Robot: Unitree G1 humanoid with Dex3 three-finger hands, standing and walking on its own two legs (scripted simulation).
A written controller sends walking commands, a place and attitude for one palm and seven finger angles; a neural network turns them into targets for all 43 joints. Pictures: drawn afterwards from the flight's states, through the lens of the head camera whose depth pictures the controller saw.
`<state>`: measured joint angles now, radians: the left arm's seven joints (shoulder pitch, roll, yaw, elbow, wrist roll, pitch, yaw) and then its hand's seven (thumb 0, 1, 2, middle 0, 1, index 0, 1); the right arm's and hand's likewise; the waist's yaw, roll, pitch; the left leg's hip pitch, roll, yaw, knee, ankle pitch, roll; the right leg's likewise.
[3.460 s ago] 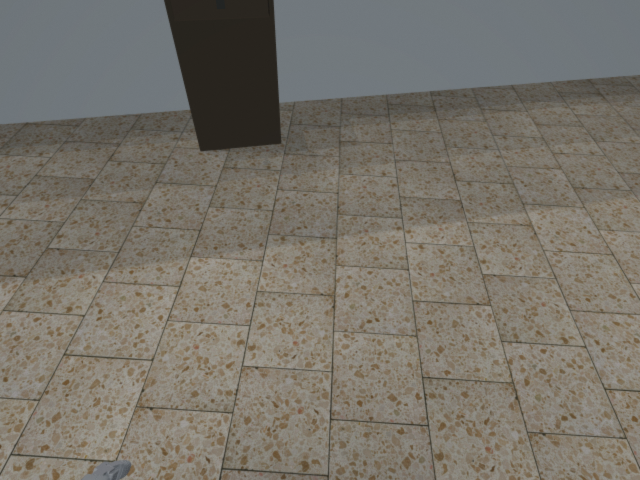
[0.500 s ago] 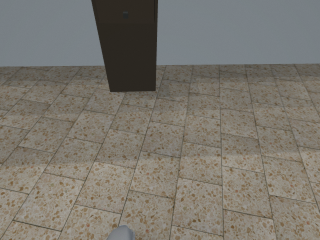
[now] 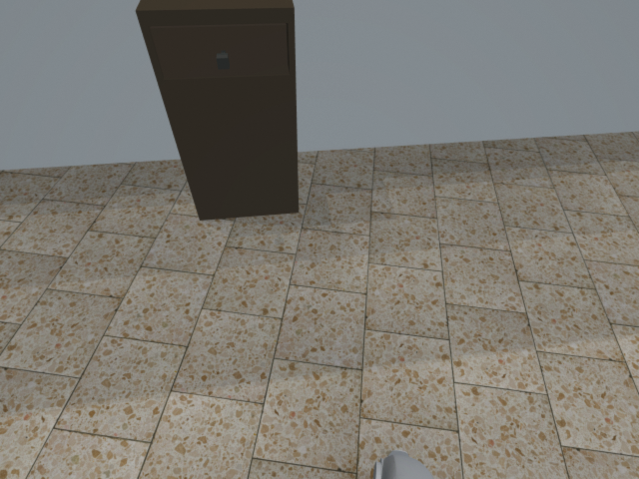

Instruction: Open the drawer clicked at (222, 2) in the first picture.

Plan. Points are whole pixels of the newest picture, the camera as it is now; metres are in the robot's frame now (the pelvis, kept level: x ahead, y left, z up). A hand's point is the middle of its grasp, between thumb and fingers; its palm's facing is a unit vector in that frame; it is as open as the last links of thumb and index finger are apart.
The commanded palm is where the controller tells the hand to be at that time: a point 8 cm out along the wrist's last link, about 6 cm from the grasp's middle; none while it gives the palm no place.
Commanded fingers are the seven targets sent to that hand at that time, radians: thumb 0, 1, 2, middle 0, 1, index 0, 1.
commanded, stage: walk to a spot facing it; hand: left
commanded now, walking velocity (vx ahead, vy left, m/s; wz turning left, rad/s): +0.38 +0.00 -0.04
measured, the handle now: (223, 58) +1.21 +0.33 -0.05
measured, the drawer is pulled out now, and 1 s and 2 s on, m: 0.00 0.00 0.00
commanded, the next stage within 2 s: take the last steps up to it in 0.76 s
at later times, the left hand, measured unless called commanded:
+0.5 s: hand (235, 467) +0.17 +0.13 -0.17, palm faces +0.14 -0.97 -0.19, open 7.3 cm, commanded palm none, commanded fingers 0.00 0.90 0.90 -0.20 -0.30 -0.20 -0.30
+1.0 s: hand (203, 308) +0.43 +0.23 -0.17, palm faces +0.15 -0.97 -0.17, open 7.4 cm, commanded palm none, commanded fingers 0.00 0.90 0.90 -0.20 -0.30 -0.20 -0.30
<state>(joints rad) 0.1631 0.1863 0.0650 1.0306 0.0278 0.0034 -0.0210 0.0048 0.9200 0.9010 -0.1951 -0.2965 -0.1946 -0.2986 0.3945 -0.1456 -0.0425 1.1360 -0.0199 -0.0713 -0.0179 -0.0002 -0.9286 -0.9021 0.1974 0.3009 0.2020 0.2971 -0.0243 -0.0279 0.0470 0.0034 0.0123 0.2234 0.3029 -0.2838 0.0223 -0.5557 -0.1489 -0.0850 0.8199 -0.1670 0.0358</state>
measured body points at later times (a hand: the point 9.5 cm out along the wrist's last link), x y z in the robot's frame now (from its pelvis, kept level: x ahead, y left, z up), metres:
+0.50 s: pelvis +0.21 -0.04 +0.00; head +0.22 -0.04 +0.45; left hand +0.17 +0.18 -0.16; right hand +0.31 -0.28 -0.15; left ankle +0.32 +0.11 -0.69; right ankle +0.17 -0.14 -0.74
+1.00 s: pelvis +0.39 +0.04 +0.00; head +0.39 +0.06 +0.45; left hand +0.42 +0.28 -0.16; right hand +0.42 -0.19 -0.14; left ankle +0.37 +0.10 -0.74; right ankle +0.48 -0.11 -0.67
